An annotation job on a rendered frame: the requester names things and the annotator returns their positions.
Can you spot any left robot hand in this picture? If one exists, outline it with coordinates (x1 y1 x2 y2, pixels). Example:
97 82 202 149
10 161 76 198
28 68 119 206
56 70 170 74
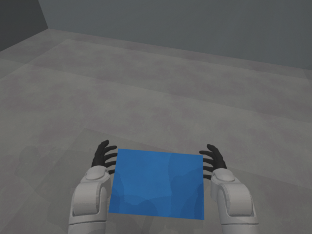
91 140 117 175

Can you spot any right robot hand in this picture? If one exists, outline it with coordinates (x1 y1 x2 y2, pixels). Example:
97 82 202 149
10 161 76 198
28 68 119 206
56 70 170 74
199 144 227 180

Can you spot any carton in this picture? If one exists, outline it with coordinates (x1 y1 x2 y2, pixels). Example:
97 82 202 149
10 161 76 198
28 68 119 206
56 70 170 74
109 149 204 220

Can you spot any left robot forearm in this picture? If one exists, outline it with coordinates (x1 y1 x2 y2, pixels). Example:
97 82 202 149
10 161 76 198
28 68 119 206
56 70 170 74
68 165 112 234

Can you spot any right robot forearm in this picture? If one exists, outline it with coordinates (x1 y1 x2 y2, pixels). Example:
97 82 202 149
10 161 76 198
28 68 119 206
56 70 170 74
211 168 261 234

